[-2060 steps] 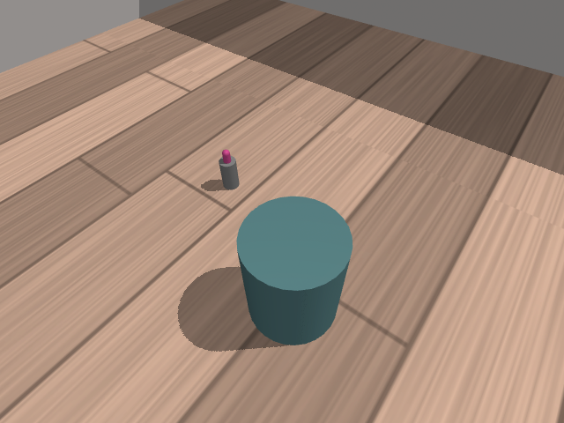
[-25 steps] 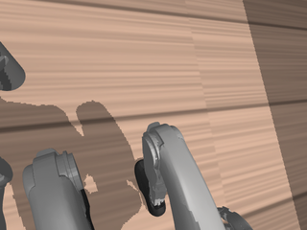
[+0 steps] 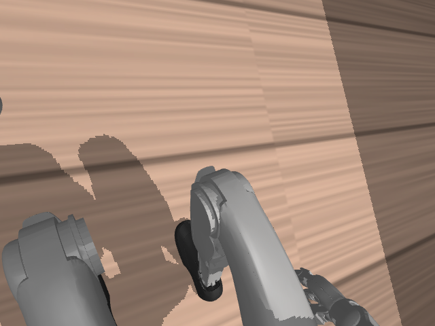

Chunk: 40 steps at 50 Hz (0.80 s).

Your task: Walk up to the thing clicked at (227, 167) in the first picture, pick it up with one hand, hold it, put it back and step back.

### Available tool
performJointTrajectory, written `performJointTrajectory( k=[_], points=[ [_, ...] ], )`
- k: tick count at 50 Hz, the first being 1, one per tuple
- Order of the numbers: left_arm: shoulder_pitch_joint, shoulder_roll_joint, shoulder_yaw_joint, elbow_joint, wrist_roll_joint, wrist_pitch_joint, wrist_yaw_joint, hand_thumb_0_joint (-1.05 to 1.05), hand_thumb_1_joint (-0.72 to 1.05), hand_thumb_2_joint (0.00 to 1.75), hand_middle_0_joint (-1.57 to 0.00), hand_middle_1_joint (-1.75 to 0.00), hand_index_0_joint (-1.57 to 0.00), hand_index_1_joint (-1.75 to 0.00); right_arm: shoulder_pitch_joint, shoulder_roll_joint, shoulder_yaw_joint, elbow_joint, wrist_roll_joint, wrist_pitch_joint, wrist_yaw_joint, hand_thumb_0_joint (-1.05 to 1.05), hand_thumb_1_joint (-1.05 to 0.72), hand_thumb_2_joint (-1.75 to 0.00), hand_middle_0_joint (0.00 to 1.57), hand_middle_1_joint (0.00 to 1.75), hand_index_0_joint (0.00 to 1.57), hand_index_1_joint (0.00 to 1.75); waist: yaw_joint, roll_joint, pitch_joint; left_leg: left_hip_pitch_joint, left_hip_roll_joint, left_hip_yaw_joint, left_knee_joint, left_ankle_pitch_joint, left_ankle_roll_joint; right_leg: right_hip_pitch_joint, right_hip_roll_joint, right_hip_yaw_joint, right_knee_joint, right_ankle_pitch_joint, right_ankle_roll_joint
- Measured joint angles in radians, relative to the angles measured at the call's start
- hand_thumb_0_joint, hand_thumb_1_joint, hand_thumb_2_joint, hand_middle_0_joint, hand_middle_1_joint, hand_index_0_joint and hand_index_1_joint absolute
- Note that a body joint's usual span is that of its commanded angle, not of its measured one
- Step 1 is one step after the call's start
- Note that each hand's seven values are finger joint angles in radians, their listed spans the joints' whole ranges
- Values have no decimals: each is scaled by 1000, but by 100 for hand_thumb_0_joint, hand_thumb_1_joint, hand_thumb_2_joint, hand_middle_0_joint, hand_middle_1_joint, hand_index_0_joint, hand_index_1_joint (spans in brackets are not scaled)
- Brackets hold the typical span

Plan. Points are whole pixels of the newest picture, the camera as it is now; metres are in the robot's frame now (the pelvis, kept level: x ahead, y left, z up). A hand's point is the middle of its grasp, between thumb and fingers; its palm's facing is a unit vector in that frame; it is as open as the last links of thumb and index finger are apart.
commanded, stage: lower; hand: left
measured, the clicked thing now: out of the picture +0.53 +0.29 -0.13
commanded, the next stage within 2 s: loosen in 0.78 s
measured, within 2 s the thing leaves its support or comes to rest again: rests again in 1.08 s
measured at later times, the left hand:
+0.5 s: hand out of the picture +0.53 +0.30 -0.15, palm faces +0.32 -0.95 -0.01, open 9.3 cm
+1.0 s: hand out of the picture +0.52 +0.29 -0.17, palm faces +0.32 -0.95 -0.01, open 9.2 cm
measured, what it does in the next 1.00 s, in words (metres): stands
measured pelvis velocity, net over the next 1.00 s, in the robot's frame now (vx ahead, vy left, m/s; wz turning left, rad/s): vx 0.00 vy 0.01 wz -0.08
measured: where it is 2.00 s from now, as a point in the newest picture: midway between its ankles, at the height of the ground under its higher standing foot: (155, 297)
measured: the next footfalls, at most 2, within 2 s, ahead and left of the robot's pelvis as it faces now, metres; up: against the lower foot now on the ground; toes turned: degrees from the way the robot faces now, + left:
none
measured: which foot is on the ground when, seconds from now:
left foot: down 0.00-1.00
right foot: down 0.00-1.00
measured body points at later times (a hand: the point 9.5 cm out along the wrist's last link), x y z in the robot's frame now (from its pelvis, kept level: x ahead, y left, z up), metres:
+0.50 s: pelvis +0.00 +0.01 -0.01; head +0.28 +0.15 +0.31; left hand +0.51 +0.35 -0.15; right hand +0.08 -0.26 -0.06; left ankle +0.08 +0.13 -0.28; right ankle +0.11 -0.11 -0.28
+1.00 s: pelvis +0.00 +0.01 -0.01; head +0.27 +0.17 +0.30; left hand +0.50 +0.34 -0.17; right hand +0.10 -0.25 -0.05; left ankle +0.08 +0.13 -0.28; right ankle +0.11 -0.11 -0.28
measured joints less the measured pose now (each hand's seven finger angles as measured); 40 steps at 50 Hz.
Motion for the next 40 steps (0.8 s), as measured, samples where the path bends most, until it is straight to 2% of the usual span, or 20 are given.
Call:
performJointTrajectory(
  k=[10, 20, 40],
  points=[
    [4, 77, 10, 52, 7, -53, 14, -4, -48, 103, -59, -104, -95, -108, -37, -8, 76, -27, -33, 7, -4, -1, -91, -90, 20, 30, 20, 30, -24, -52, 63, 5, 1, -36, 33, -6, -5, 12, 11, -27, 9, 9, 4],
    [-9, 143, -21, 91, -22, -98, 12, -4, -48, 103, -59, -104, -95, -109, -70, -20, 132, -41, -56, 8, -11, -1, -91, -90, 20, 30, 20, 30, -30, -82, 100, 11, -1, -63, 57, -22, -1, 30, 19, -47, 10, 2, 14],
    [7, 186, -60, 137, -42, -160, 19, -4, -49, 103, -59, -103, -95, -108, -148, -24, 205, -70, -90, 15, -25, -1, -89, -89, 20, 30, 20, 30, -23, -124, 132, 37, -3, -110, 74, -38, 0, 75, 32, -82, -11, 1, 25]
  ],
)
